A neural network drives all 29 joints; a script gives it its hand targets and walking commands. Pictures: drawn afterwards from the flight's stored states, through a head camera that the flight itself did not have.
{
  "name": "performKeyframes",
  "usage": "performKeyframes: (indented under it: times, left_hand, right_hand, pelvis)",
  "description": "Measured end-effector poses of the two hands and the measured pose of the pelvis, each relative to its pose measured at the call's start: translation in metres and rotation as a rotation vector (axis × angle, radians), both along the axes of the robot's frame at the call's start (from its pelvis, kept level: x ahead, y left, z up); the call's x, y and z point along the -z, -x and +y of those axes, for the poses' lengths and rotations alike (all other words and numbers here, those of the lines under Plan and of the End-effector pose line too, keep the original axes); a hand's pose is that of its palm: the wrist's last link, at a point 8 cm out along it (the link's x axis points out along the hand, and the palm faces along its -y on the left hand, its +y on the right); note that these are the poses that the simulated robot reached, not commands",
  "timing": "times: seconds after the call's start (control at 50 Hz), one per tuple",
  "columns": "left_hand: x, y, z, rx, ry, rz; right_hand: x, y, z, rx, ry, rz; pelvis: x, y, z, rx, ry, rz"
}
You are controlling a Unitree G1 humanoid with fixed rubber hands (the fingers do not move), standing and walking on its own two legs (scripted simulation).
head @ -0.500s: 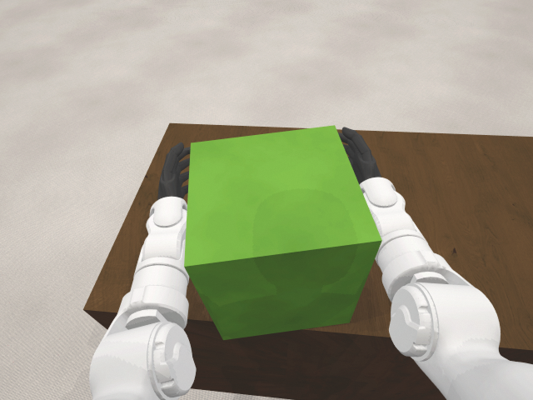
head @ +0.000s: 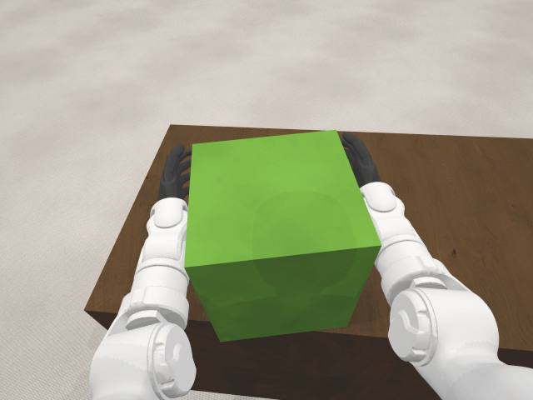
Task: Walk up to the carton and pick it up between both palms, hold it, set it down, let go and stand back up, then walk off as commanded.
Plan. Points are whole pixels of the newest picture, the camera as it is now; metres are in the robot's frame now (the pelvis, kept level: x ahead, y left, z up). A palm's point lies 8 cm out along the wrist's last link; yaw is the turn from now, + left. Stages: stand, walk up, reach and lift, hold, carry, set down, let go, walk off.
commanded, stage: reach and lift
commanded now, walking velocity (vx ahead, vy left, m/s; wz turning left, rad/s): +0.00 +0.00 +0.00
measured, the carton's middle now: (274, 241) +0.36 +0.04 +0.05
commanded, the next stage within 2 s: none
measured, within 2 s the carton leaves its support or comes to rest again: leaves its support in 0.28 s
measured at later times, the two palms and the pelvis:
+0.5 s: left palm (173, 203) +0.37 +0.18 +0.12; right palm (381, 199) +0.40 -0.11 +0.11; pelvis -0.03 +0.01 +0.00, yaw +0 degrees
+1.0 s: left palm (164, 185) +0.37 +0.19 +0.16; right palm (387, 180) +0.40 -0.11 +0.16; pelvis -0.02 +0.01 +0.00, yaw +0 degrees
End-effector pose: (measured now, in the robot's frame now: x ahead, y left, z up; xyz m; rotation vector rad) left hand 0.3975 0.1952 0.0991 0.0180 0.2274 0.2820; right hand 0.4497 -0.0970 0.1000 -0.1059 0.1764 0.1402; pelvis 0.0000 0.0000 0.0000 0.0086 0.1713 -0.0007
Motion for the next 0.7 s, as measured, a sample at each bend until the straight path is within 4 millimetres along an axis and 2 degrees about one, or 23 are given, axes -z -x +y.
performKeyframes:
  times: [0.26,0.5,0.7]
  left_hand:
    - [-0.004,0.014,0.000,0.024,0.004,0.005]
    - [-0.019,0.028,-0.013,0.062,0.011,0.004]
    - [-0.029,0.035,-0.011,0.062,0.032,0.008]
  right_hand:
    - [0.001,0.022,-0.001,0.037,-0.003,0.009]
    - [-0.014,0.049,-0.015,0.090,-0.038,0.030]
    - [-0.028,0.056,-0.014,0.099,-0.050,0.041]
  pelvis:
    - [-0.001,0.010,0.005,-0.001,0.005,-0.029]
    - [-0.001,0.026,0.006,-0.002,0.003,-0.074]
    - [-0.001,0.030,0.008,-0.003,0.003,-0.083]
